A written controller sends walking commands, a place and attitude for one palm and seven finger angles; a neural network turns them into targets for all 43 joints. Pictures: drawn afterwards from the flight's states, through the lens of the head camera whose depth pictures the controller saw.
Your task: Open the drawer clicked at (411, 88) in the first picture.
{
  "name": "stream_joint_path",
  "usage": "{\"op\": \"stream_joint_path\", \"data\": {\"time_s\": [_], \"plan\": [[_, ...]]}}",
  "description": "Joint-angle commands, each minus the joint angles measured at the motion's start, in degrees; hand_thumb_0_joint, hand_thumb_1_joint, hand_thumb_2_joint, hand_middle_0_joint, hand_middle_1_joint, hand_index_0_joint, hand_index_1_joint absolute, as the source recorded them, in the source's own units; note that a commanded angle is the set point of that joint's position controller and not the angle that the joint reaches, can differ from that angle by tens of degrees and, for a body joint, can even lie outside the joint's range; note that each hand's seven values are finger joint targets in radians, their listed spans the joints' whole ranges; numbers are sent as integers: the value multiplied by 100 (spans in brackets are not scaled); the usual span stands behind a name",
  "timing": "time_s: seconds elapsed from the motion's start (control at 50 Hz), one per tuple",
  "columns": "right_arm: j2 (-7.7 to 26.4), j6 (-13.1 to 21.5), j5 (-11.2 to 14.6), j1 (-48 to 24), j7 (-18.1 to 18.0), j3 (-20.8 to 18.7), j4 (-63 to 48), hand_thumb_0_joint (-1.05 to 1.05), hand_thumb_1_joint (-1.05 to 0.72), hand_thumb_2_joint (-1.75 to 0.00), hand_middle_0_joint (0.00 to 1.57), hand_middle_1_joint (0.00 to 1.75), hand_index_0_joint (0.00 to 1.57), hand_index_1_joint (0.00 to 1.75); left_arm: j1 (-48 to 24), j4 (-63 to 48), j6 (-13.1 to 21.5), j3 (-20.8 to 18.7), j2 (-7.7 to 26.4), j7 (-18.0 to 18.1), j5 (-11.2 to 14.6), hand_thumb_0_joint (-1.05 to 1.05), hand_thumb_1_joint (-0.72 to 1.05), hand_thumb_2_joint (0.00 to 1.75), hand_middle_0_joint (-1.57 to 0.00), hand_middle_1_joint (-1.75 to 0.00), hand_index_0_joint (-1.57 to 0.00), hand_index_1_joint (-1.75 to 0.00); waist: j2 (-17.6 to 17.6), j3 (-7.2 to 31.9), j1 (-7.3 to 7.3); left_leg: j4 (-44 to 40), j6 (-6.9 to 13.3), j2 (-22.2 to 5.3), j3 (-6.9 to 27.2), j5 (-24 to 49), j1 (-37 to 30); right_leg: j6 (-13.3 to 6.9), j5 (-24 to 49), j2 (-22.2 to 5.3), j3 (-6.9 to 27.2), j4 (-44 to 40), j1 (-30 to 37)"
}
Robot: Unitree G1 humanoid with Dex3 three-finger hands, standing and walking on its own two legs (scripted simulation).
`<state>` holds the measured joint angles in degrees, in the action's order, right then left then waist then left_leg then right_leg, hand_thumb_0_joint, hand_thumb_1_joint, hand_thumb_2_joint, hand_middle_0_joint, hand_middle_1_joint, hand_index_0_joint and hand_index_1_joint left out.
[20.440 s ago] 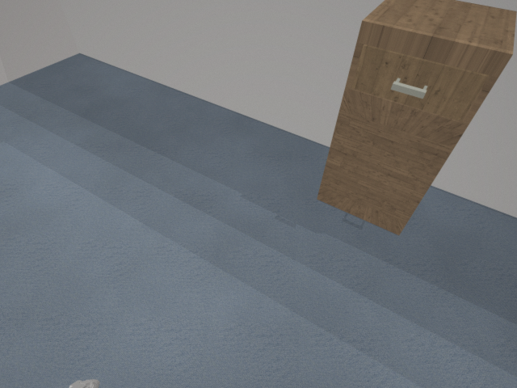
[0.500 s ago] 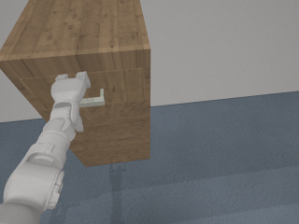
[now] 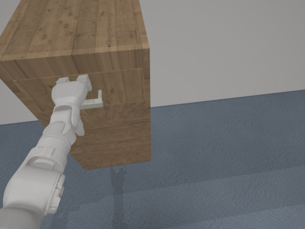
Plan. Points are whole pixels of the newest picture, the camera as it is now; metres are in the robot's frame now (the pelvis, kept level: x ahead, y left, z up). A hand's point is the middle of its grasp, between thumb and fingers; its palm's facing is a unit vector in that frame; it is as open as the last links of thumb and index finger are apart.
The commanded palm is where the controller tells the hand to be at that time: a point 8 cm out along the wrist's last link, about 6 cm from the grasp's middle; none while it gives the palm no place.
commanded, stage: lower the fingers behind the handle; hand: left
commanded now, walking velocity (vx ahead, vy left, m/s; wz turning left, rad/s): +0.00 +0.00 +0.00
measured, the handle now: (86, 99) +0.53 +0.20 -0.01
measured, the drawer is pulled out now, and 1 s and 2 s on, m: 0.00 0.00 0.00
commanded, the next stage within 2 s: lift the fingers back up to retry in 1.40 s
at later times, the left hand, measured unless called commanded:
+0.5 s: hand (79, 112) +0.46 +0.21 +0.00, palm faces -0.07 -0.05 -1.00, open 13.8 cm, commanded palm +0.44 +0.21 +0.05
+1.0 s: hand (80, 111) +0.47 +0.21 +0.00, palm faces -0.03 +0.00 -1.00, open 13.8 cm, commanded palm +0.45 +0.21 +0.02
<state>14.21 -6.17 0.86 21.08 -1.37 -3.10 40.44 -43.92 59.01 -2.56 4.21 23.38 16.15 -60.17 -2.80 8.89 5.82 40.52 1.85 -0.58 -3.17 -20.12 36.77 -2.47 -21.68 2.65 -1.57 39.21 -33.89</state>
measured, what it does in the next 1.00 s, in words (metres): stands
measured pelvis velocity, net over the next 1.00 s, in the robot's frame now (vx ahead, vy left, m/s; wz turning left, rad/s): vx -0.03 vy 0.01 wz -0.01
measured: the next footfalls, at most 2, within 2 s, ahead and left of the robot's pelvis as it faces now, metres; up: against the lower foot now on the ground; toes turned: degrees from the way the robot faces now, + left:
none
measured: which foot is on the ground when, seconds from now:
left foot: down 0.00-1.00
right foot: down 0.00-1.00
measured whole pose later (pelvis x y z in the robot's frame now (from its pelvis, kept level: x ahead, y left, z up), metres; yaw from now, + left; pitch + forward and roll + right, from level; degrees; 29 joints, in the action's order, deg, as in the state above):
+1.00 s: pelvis -0.03 +0.01 -0.03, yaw -1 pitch +21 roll -2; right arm 13.8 -4.1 0.0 21.8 -1.0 -1.7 40.3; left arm -51.7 67.7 -5.3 5.2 24.0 23.0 -62.5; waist -2.8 10.5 8.2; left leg 51.7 3.0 -1.0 -3.0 -22.4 50.8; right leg -1.6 -23.6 2.6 -2.1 49.5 -47.4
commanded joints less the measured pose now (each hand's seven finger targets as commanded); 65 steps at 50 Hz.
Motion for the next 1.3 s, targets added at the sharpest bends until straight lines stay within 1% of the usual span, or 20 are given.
{"op": "stream_joint_path", "data": {"time_s": [0.0,0.04,0.12,0.18,0.26,0.32,0.36,0.46,0.54,0.56,0.6,0.66,0.78,0.84,1.0,1.06,1.12,1.18,1.24,1.28], "plan": [[843,129,-40,480,-33,-358,-382,0,-90,-90,20,30,20,30,-2512,-1359,197,-281,1151,457,-105,0,-50,30,-30,-120,-30,-120,-69,2125,35,-9,116,157,186,2618,-1540,60,2616,65,163,-258,600],[853,130,-62,490,-22,-365,-333,0,-90,-90,20,30,20,30,-2653,-1353,187,-458,1355,597,-137,0,-50,30,-30,-120,-30,-120,17,2188,61,52,117,163,202,2593,-1460,57,2615,70,178,-216,625],[834,149,-64,477,8,-367,-293,0,-90,-90,20,30,20,30,-2595,-1144,-3,-407,1259,819,-207,0,-50,30,-30,-120,-30,-120,-135,2209,69,119,101,175,195,2547,-1396,49,2546,90,154,-144,463],[852,150,-77,517,8,-368,-247,0,-90,-90,20,30,20,30,-2587,-972,-116,-431,1270,813,-162,0,-50,30,-30,-120,-30,-120,-35,2349,86,160,106,175,171,2582,-1364,72,2690,84,167,-120,561],[876,148,-50,530,-30,-317,-264,0,-90,-90,20,30,20,30,-2492,-631,-180,-376,1321,666,-132,0,-50,30,-30,-120,-30,-120,187,2136,153,154,126,196,167,2277,-1066,105,2620,66,194,-156,588],[866,175,-48,542,-66,-304,-294,0,-90,-90,20,30,20,30,-2530,-619,-68,-313,1309,588,-159,0,-50,30,-30,-120,-30,-120,60,2016,183,175,130,198,189,2092,-998,90,2381,69,190,-145,418],[853,210,-72,600,-74,-323,-295,0,-90,-90,20,30,20,30,-2702,-822,102,-244,1223,578,-174,0,-50,30,-30,-120,-30,-120,-33,2226,220,264,131,171,207,2263,-1144,93,2442,72,197,-66,302],[829,243,-116,677,-7,-369,-268,0,-90,-90,20,30,20,30,-2445,-814,251,-330,1082,749,-204,0,-50,30,-30,-120,-30,-120,-165,2312,137,441,88,118,275,2542,-1189,53,2349,121,109,142,-55],[862,224,-141,670,29,-355,-202,0,-90,-90,20,30,20,30,-2409,-556,57,-517,1285,952,-233,0,-50,30,-30,-120,-30,-120,69,2304,153,514,105,144,237,2328,-835,65,2378,125,130,184,38],[860,219,-117,692,36,-344,-214,0,-90,-90,20,30,20,30,-2428,-432,-20,-376,1190,968,-269,0,-50,30,-30,-120,-30,-120,100,2148,202,494,102,150,242,2228,-731,74,2316,128,120,183,-28],[892,203,-116,667,46,-329,-200,0,-90,-90,20,30,20,30,-2378,-300,-168,-507,1355,1003,-254,0,-50,30,-30,-120,-30,-120,88,2146,141,456,105,152,219,2061,-677,70,2149,128,121,157,-22],[894,190,-100,689,33,-293,-218,0,-90,-90,20,30,20,30,-2467,-118,-302,-409,1356,936,-247,0,-50,30,-30,-120,-30,-120,35,2134,193,444,106,163,219,1917,-580,77,2056,120,132,167,-31],[911,218,-72,704,-13,-224,-287,0,-90,-90,20,30,20,30,-2401,369,-382,-140,1099,735,-187,0,-50,30,-30,-120,-30,-120,258,1633,336,459,132,138,253,1399,-289,88,1482,131,95,136,-467],[928,248,-94,779,-27,-210,-304,0,-90,-90,20,30,20,30,-2459,361,-310,-257,1262,655,-154,0,-50,30,-30,-120,-30,-120,219,1822,305,533,135,131,271,1372,-214,80,1450,116,101,234,-455],[919,302,-98,833,-30,-209,-359,0,-90,-90,20,30,20,30,-2414,558,-321,86,837,604,-183,0,-50,30,-30,-120,-30,-120,186,1656,410,738,121,75,345,1040,5,81,939,133,43,426,-1137],[931,320,-96,873,-33,-211,-332,0,-90,-90,20,30,20,30,-2777,437,-378,95,899,619,-149,0,-50,30,-30,-120,-30,-120,85,1836,489,765,125,54,399,942,-84,88,796,134,39,463,-1246],[936,325,-78,870,-48,-169,-323,0,-90,-90,20,30,20,30,-2809,632,-494,119,919,597,-93,0,-50,30,-30,-120,-30,-120,208,1655,519,745,137,70,394,723,91,103,649,137,34,421,-1256],[960,324,-69,880,-80,-135,-319,0,-90,-90,20,30,20,30,-2917,682,-517,-8,1182,528,-84,0,-50,30,-30,-120,-30,-120,154,1766,506,748,139,73,397,618,158,108,574,123,46,451,-1221],[952,356,-76,897,-85,-127,-321,0,-90,-90,20,30,20,30,-3027,667,-485,155,961,469,-69,0,-50,30,-30,-120,-30,-120,190,1701,579,747,145,51,446,599,132,107,536,132,17,457,-1336],[956,362,-75,893,-92,-123,-350,0,-90,-90,20,30,20,30,-2889,621,-434,-9,1154,442,-41,0,-50,30,-30,-120,-30,-120,119,1836,483,779,150,61,400,598,158,112,557,129,50,468,-1230]]}}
